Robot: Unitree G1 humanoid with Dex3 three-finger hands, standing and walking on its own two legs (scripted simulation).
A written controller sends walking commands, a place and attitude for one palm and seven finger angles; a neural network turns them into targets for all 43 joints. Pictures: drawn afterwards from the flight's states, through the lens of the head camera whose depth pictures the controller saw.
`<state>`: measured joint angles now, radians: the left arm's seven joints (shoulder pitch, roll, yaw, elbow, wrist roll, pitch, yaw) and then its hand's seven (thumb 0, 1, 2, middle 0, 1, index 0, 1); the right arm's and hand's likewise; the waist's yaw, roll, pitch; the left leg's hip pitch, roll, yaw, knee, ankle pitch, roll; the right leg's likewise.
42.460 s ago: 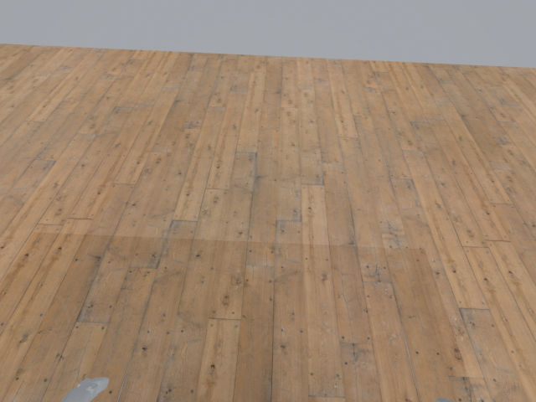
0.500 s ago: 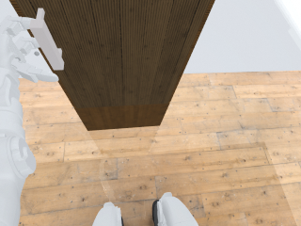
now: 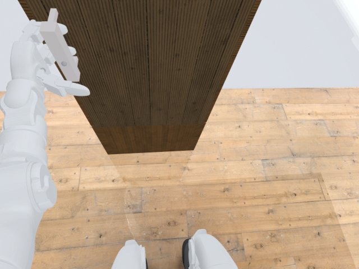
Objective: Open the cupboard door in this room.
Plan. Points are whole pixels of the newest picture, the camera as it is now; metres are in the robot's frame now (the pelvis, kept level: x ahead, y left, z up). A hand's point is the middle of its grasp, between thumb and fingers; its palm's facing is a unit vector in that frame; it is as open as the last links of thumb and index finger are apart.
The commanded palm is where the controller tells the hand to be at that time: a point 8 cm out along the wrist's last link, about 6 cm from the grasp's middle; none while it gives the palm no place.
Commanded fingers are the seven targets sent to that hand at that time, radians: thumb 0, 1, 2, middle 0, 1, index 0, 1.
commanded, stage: slide the fingers in behind the handle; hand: left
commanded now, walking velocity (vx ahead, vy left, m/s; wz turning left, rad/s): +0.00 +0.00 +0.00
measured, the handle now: (64, 47) +0.57 +0.20 +0.08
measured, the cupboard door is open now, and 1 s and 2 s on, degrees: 0 0 26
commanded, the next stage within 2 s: close the thumb around the handle in 0.38 s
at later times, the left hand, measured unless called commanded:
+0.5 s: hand (71, 63) +0.53 +0.18 +0.09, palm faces +0.00 -1.00 -0.01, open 13.8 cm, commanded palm +0.51 +0.22 +0.08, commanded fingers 0.00 -0.39 0.35 -0.31 -1.21 -0.31 -1.21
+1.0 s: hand (69, 61) +0.53 +0.18 +0.09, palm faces -0.01 -1.00 -0.01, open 7.1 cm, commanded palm +0.50 +0.23 +0.08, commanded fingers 0.00 0.90 0.90 -0.40 -1.35 -0.40 -1.35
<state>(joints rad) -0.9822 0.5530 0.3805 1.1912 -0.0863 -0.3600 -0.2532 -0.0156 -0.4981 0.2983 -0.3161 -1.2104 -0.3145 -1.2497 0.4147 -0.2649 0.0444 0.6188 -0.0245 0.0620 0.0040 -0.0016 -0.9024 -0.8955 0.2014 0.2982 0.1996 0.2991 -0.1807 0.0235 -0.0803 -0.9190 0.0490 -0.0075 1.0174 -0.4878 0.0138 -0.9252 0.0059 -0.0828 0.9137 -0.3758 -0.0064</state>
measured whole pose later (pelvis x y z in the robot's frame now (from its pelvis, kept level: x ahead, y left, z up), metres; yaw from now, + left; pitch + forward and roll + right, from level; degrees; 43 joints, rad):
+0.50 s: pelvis +0.00 -0.01 +0.00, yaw -1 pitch +22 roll -3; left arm -0.99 0.56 0.41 1.22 -0.09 -0.37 -0.27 -0.02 -0.50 0.30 -0.31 -1.20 -0.32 -1.24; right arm 0.41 -0.28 0.05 0.62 -0.02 0.05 0.00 0.00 -0.90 -0.90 0.20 0.30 0.20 0.30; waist -0.19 0.03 -0.08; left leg -0.92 0.06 0.00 1.01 -0.48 0.01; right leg -0.93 0.01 -0.07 0.92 -0.37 -0.01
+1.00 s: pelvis +0.00 +0.00 +0.00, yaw -1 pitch +22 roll -3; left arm -0.96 0.54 0.41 1.18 -0.08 -0.37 -0.26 0.00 0.48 0.72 -0.37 -1.30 -0.38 -1.31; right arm 0.42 -0.27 0.04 0.61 -0.02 0.06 0.00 0.00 -0.90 -0.90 0.20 0.30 0.20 0.30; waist -0.19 0.03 -0.08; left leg -0.91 0.05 0.02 1.01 -0.49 0.02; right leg -0.93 0.01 -0.06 0.91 -0.37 0.00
